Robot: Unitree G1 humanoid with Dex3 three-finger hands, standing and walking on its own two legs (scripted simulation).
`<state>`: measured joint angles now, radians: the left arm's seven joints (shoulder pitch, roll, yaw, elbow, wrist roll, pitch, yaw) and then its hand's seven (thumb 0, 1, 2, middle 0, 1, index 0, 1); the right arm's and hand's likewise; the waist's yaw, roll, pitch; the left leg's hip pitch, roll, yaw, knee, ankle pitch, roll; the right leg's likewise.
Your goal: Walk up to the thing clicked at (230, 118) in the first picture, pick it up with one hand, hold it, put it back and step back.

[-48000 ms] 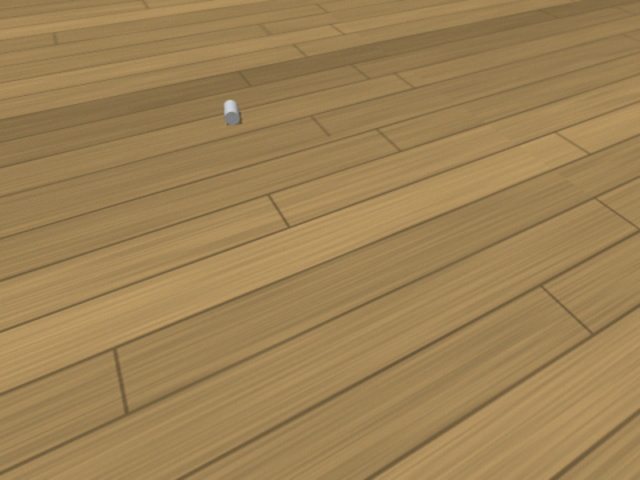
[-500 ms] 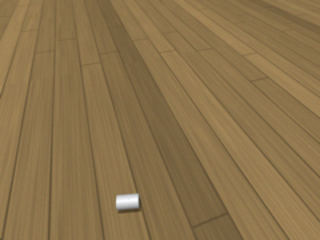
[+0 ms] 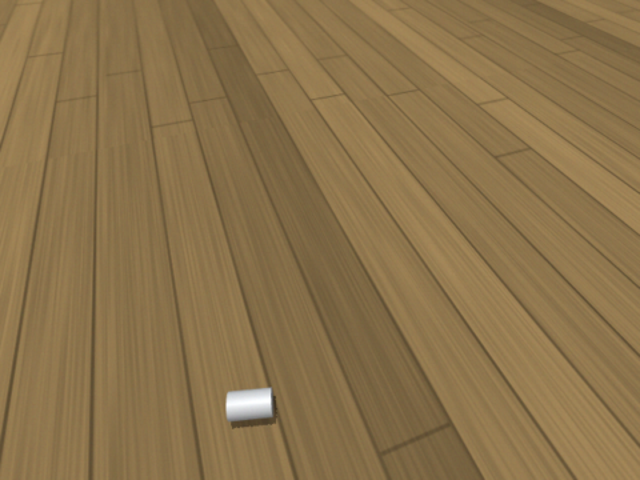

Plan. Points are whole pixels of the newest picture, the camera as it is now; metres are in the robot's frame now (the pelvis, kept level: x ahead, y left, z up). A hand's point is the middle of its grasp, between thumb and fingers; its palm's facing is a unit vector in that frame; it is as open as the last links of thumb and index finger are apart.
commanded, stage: stand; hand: left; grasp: from above
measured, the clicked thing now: (250, 404) +0.48 +0.22 -0.74
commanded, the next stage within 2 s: step back in 0.74 s
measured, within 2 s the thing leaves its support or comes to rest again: neither
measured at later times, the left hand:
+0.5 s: hand out of the picture +0.08 +0.25 -0.16, palm faces -0.01 -0.94 -0.34, open 7.3 cm
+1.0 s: hand out of the picture +0.09 +0.29 -0.17, palm faces -0.05 -0.92 -0.38, open 7.4 cm
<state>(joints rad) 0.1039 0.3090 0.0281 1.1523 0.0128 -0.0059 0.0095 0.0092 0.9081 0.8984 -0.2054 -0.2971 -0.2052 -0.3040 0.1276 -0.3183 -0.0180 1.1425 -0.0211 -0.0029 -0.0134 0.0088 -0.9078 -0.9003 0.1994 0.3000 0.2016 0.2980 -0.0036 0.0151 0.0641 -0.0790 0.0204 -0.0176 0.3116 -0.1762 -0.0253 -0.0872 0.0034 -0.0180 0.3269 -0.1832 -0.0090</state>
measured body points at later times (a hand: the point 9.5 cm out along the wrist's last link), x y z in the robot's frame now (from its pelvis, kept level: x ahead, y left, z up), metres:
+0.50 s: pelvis +0.01 +0.00 +0.00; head +0.01 -0.01 +0.45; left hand +0.08 +0.29 -0.13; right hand +0.08 -0.30 -0.14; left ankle +0.00 +0.14 -0.75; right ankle +0.00 -0.11 -0.75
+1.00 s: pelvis -0.03 +0.03 -0.01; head +0.04 +0.03 +0.43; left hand +0.09 +0.34 -0.14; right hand +0.05 -0.30 -0.13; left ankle -0.06 +0.14 -0.73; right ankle +0.00 -0.11 -0.75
